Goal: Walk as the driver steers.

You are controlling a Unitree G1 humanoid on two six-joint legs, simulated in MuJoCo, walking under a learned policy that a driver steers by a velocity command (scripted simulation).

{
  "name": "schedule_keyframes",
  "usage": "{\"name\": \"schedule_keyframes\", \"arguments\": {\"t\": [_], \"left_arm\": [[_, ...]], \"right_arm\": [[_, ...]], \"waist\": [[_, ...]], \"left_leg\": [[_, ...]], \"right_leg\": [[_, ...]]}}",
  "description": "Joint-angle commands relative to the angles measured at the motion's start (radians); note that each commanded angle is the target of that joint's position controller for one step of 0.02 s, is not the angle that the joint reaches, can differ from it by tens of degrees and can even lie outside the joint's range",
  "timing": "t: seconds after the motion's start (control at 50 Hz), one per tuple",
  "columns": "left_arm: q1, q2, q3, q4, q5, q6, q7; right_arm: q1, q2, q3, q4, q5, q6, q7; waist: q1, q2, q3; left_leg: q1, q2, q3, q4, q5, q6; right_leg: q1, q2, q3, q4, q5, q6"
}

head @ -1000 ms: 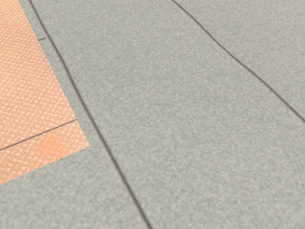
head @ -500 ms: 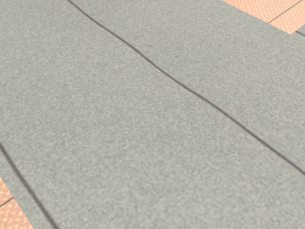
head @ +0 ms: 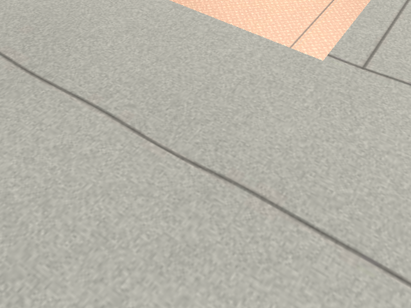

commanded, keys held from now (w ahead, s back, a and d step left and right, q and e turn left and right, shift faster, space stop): w+e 0.22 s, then q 0.78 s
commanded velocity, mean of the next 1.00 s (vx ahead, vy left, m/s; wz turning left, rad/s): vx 0.22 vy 0.00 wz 0.06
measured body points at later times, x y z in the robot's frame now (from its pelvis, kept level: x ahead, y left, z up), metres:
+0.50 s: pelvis +0.22 -0.05 +0.00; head +0.26 -0.07 +0.45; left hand +0.43 +0.14 -0.10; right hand +0.17 -0.29 -0.15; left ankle +0.12 +0.11 -0.65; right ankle +0.29 -0.14 -0.73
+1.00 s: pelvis +0.24 -0.02 +0.01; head +0.26 +0.02 +0.46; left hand +0.31 +0.26 -0.13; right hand +0.38 -0.28 -0.09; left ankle +0.25 +0.06 -0.73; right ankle +0.27 -0.15 -0.66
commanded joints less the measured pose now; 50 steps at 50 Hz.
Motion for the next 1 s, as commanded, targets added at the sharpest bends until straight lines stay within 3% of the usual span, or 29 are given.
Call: {"name": "schedule_keyframes", "arguments": {"t": [0.02, 0.1, 0.18, 0.22, 0.26, 0.32, 0.34, 0.36, 0.38, 0.4, 0.42, 0.44, 0.46, 0.48, 0.5, 0.52, 0.58, 0.66, 0.76, 0.82, 0.84, 0.86, 0.88, 0.9, 0.92, 0.94, 0.98, 1.0], "left_arm": [[-0.016, 0.065, 0.01, -0.076, 0.021, 0.008, -0.023], [-0.083, 0.036, 0.002, -0.111, 0.021, 0.032, -0.045], [-0.214, 0.016, -0.01, -0.161, 0.019, 0.032, -0.058], [-0.274, -0.002, -0.021, -0.181, 0.017, 0.027, -0.066], [-0.325, -0.032, -0.036, -0.197, 0.021, 0.018, -0.069], [-0.311, -0.033, -0.042, -0.18, 0.029, 0.004, -0.051], [-0.267, -0.02, -0.039, -0.159, 0.035, -0.004, -0.041], [-0.165, -0.005, -0.033, -0.118, 0.044, -0.017, -0.032], [-0.057, 0.027, -0.025, -0.075, 0.063, -0.033, -0.021], [0.055, 0.1, -0.014, -0.06, 0.08, -0.045, -0.007], [0.046, 0.163, 0.003, -0.067, 0.034, -0.037, 0.005], [0.033, 0.125, 0.005, -0.071, -0.013, -0.023, 0.012], [-0.056, 0.079, -0.013, -0.072, -0.016, -0.021, 0.018], [-0.129, 0.027, -0.029, -0.08, -0.01, -0.018, 0.024], [-0.164, 0.001, -0.037, -0.081, -0.013, -0.017, 0.032], [-0.179, -0.004, -0.038, -0.081, -0.012, -0.015, 0.039], [-0.2, 0.016, -0.028, -0.082, -0.001, -0.024, 0.041], [-0.198, 0.008, -0.023, -0.068, 0.01, -0.008, 0.049], [-0.159, 0.058, 0.0, -0.051, 0.016, 0.02, 0.043], [-0.176, 0.088, 0.013, -0.049, 0.007, 0.036, 0.042], [-0.15, 0.08, 0.016, -0.038, 0.012, 0.045, 0.04], [-0.1, 0.032, 0.009, -0.039, 0.017, 0.057, 0.032], [-0.152, -0.014, -0.007, -0.105, 0.002, 0.066, 0.042], [-0.219, 0.015, -0.004, -0.111, 0.014, 0.079, 0.049], [-0.208, 0.016, -0.001, -0.104, 0.001, 0.082, 0.044], [-0.191, 0.02, 0.002, -0.089, -0.008, 0.074, 0.039], [-0.155, 0.048, 0.013, -0.067, 0.018, 0.065, 0.031], [-0.148, 0.044, 0.013, -0.065, 0.018, 0.066, 0.028]], "right_arm": [[0.135, -0.096, -0.034, -0.005, 0.008, -0.01, -0.005], [0.18, -0.109, -0.045, 0.03, 0.026, -0.04, 0.008], [0.213, -0.111, -0.052, 0.059, 0.023, -0.038, 0.01], [0.218, -0.115, -0.054, 0.068, 0.023, -0.037, 0.011], [0.24, -0.112, -0.05, 0.09, 0.025, -0.035, 0.012], [0.297, -0.135, -0.051, 0.14, 0.031, -0.022, 0.014], [0.298, -0.147, -0.053, 0.153, 0.036, -0.016, 0.012], [0.292, -0.152, -0.053, 0.163, 0.042, -0.01, 0.01], [0.302, -0.136, -0.047, 0.165, 0.052, -0.01, 0.009], [0.317, -0.074, -0.028, 0.122, 0.056, -0.013, 0.007], [0.471, 0.008, -0.007, 0.134, 0.097, 0.005, 0.004], [0.401, -0.084, -0.037, 0.164, 0.076, 0.031, -0.012], [0.336, -0.073, -0.038, 0.143, 0.069, 0.035, -0.01], [0.304, -0.071, -0.042, 0.147, 0.05, 0.039, -0.011], [0.297, -0.069, -0.047, 0.156, 0.031, 0.052, -0.007], [0.327, -0.057, -0.05, 0.166, 0.018, 0.069, -0.002], [0.336, -0.028, -0.059, 0.159, 0.023, 0.096, 0.006], [0.227, -0.022, -0.061, 0.109, 0.013, 0.123, 0.017], [0.146, -0.036, -0.06, 0.048, 0.015, 0.13, 0.035], [0.167, -0.036, -0.062, 0.032, 0.02, 0.117, 0.036], [0.193, -0.053, -0.066, 0.041, 0.018, 0.105, 0.033], [0.204, -0.134, -0.082, 0.034, 0.009, 0.09, 0.022], [0.206, -0.272, -0.114, 0.009, 0.017, 0.088, 0.015], [0.275, -0.257, -0.124, 0.035, 0.015, 0.094, 0.004], [0.225, -0.203, -0.108, 0.033, 0.022, 0.097, -0.003], [0.14, -0.168, -0.097, 0.016, 0.026, 0.104, -0.004], [0.063, -0.128, -0.085, -0.017, 0.036, 0.103, -0.002], [0.078, -0.125, -0.084, -0.018, 0.04, 0.099, 0.002]], "waist": [[-0.064, 0.138, -0.033], [-0.053, 0.136, -0.028], [-0.071, 0.123, 0.008], [-0.081, 0.122, 0.02], [-0.089, 0.113, 0.044], [-0.087, 0.139, 0.017], [-0.067, 0.151, -0.005], [-0.018, 0.135, -0.052], [0.027, 0.089, -0.124], [0.054, -0.047, -0.271], [0.003, -0.226, -0.493], [0.032, -0.071, -0.472], [-0.008, -0.095, -0.306], [-0.041, -0.062, -0.18], [-0.064, -0.077, -0.113], [-0.086, -0.087, -0.103], [-0.117, -0.073, -0.124], [-0.096, -0.116, -0.07], [-0.059, -0.103, -0.079], [-0.082, -0.073, -0.081], [-0.088, -0.007, -0.077], [-0.075, 0.225, -0.048], [-0.085, 0.384, 0.018], [-0.134, 0.254, -0.002], [-0.092, 0.194, 0.003], [-0.055, 0.159, 0.011], [-0.036, 0.159, -0.048], [-0.039, 0.129, -0.079]], "left_leg": [[0.276, 0.278, -0.305, -0.318, -0.029, 0.108], [0.273, 0.276, -0.153, -0.36, 0.177, 0.127], [0.297, 0.261, -0.024, -0.387, 0.242, 0.128], [0.292, 0.244, 0.043, -0.383, 0.258, 0.113], [0.252, 0.231, 0.086, -0.355, 0.41, 0.102], [0.317, 0.239, 0.079, -0.261, 0.682, 0.089], [0.348, 0.23, 0.065, -0.196, 0.763, 0.08], [0.355, 0.203, 0.067, -0.076, 0.779, 0.062], [0.28, 0.162, 0.081, 0.078, 0.655, 0.038], [0.092, 0.109, 0.098, 0.331, 0.142, 0.009], [-0.067, -0.026, 0.0, 0.628, -0.515, -0.009], [-0.059, 0.0, -0.12, 0.658, -0.46, -0.002], [-0.106, 0.024, -0.104, 0.646, -0.414, -0.003], [-0.126, 0.049, -0.081, 0.603, -0.348, -0.01], [-0.098, 0.062, -0.072, 0.573, -0.291, -0.021], [-0.034, 0.055, -0.052, 0.582, -0.249, -0.033], [0.003, 0.036, -0.026, 0.603, -0.201, -0.049], [-0.036, 0.065, -0.009, 0.437, -0.138, -0.044], [0.02, 0.054, 0.033, 0.269, -0.2, -0.015], [0.128, 0.029, 0.059, 0.077, -0.157, 0.02], [0.19, 0.022, 0.023, -0.041, -0.092, 0.036], [0.211, 0.186, -0.235, -0.245, -0.026, 0.072], [0.201, 0.408, -0.575, -0.296, 0.253, 0.214], [0.176, 0.398, -0.531, -0.281, 0.28, 0.286], [0.16, 0.328, -0.431, -0.263, 0.23, 0.268], [0.149, 0.253, -0.352, -0.26, 0.176, 0.221], [0.205, 0.187, -0.29, -0.227, 0.301, 0.194], [0.23, 0.185, -0.287, -0.213, 0.355, 0.196]], "right_leg": [[-0.299, -0.123, -0.005, 0.075, 0.075, 0.023], [-0.346, -0.141, -0.024, 0.056, 0.153, 0.042], [-0.417, -0.158, -0.053, -0.078, 0.278, 0.059], [-0.378, -0.159, -0.084, -0.202, 0.353, 0.053], [-0.272, -0.133, -0.119, -0.362, 0.366, 0.041], [-0.147, -0.079, -0.158, -0.483, 0.324, 0.013], [-0.094, -0.062, -0.161, -0.53, 0.314, -0.003], [0.023, -0.047, -0.157, -0.619, 0.374, -0.021], [0.215, -0.088, -0.141, -0.682, 0.552, -0.034], [0.485, -0.357, 0.075, -0.584, 1.053, -0.071], [0.699, -0.612, 0.321, -0.531, 1.461, -0.247], [0.577, -0.529, 0.214, -0.559, 1.38, -0.221], [0.443, -0.486, 0.129, -0.626, 1.235, -0.186], [0.321, -0.436, 0.077, -0.684, 1.09, -0.144], [0.225, -0.401, 0.022, -0.728, 1.023, -0.118], [0.14, -0.381, -0.03, -0.757, 0.982, -0.109], [0.056, -0.378, -0.104, -0.792, 0.868, -0.136], [0.012, -0.376, -0.141, -0.838, 0.45, -0.135], [0.043, -0.433, -0.128, -0.795, 0.306, -0.138], [0.031, -0.431, -0.16, -0.693, 0.272, -0.08], [-0.005, -0.398, -0.196, -0.605, 0.208, -0.022], [-0.098, -0.291, -0.289, -0.372, 0.035, 0.058], [-0.329, -0.092, -0.267, -0.213, -0.24, 0.121], [-0.316, -0.112, -0.126, -0.052, -0.227, 0.118], [-0.311, -0.124, -0.085, -0.012, -0.133, 0.113], [-0.3, -0.132, -0.067, -0.032, -0.037, 0.104], [-0.28, -0.111, -0.078, -0.006, 0.043, 0.101], [-0.269, -0.103, -0.076, 0.006, 0.048, 0.106]]}}
Keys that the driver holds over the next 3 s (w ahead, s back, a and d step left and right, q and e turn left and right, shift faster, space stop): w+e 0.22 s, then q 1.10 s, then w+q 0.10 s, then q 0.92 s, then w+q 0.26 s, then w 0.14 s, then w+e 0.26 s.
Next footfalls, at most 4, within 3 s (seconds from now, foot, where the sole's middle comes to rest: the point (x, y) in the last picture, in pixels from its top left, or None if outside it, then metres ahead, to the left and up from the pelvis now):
0.38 right None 0.33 -0.15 -0.77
0.86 left None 0.29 0.06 -0.77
1.36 right None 0.32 -0.12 -0.77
1.80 left None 0.27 0.10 -0.77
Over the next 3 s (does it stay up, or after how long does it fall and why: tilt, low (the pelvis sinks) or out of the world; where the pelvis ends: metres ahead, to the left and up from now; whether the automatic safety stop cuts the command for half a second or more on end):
stays up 0.34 0.21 0.01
